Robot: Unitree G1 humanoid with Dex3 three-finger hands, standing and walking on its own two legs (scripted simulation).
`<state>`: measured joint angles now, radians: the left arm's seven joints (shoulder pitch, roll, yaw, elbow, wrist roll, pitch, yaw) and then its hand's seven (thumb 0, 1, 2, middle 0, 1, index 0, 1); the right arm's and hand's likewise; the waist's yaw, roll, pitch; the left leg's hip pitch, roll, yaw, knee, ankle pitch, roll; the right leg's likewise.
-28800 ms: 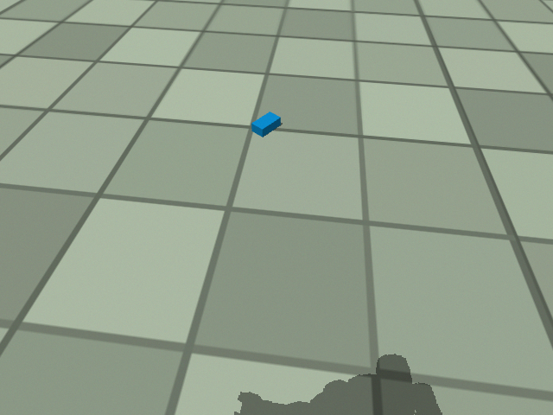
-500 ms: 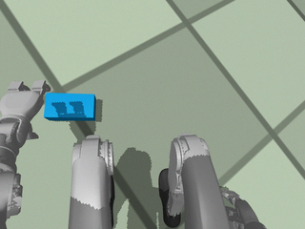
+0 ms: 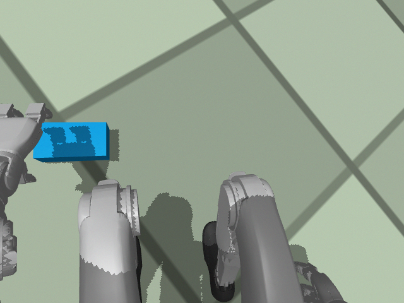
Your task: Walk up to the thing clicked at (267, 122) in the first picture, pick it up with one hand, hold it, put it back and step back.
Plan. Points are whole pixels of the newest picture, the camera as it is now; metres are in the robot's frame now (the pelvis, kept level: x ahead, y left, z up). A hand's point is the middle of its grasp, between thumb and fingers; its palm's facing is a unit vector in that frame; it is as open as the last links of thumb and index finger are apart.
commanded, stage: rise first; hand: left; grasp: from above
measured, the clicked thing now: (74, 142) +0.45 +0.28 -0.30
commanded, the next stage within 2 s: approach in 0.24 s
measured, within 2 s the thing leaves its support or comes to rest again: neither
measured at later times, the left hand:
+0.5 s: hand (39, 147) +0.41 +0.32 -0.19, palm faces -0.48 -0.05 -0.88, open 14.0 cm
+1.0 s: hand (45, 136) +0.43 +0.30 -0.18, palm faces -0.55 -0.04 -0.84, open 14.1 cm
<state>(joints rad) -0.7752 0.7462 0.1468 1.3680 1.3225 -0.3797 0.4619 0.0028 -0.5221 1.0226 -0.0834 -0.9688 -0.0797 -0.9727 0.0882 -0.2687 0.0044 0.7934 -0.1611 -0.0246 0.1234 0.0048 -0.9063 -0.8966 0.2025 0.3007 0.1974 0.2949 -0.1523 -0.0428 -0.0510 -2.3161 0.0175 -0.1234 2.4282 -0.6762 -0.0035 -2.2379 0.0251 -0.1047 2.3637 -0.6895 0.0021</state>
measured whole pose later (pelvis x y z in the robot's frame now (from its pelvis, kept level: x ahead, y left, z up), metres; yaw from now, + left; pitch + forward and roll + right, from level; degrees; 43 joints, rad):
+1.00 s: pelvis +0.00 +0.00 +0.00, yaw -1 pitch +33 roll -7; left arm -0.89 0.74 0.08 1.45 1.19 -0.17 0.36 0.00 -0.52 1.00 -0.08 -1.04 -0.09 -1.03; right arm 0.13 -0.28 0.07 0.76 -0.14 -0.05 0.14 0.00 -0.92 -0.89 0.20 0.30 0.20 0.30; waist -0.23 0.01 0.01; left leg -2.31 0.03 -0.12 2.42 -0.69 0.00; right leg -2.25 0.04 -0.10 2.35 -0.69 0.01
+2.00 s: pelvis +0.01 +0.01 -0.03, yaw -4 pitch +29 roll -11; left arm -0.89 0.82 0.07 1.62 1.37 -0.30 0.71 0.00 -0.50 0.99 -0.07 -0.97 -0.08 -0.97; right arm 0.07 -0.30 0.16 0.80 -0.28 -0.12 0.19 0.00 -0.90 -0.89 0.20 0.30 0.20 0.30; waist -0.29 -0.10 0.05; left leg -2.36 0.02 -0.19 2.55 -0.71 0.00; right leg -2.26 0.05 -0.16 2.42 -0.69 0.02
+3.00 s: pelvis +0.00 +0.01 -0.03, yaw -7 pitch +27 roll -13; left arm -0.94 0.89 0.12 1.72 1.26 -0.20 0.71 0.00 -0.49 0.97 -0.08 -0.99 -0.08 -0.99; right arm 0.03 -0.34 0.23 0.73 -0.27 -0.29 0.31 0.00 -0.91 -0.90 0.20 0.30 0.20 0.30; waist -0.33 -0.13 0.14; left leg -2.35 0.03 -0.24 2.57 -0.72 0.00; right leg -2.24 0.07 -0.19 2.41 -0.67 0.03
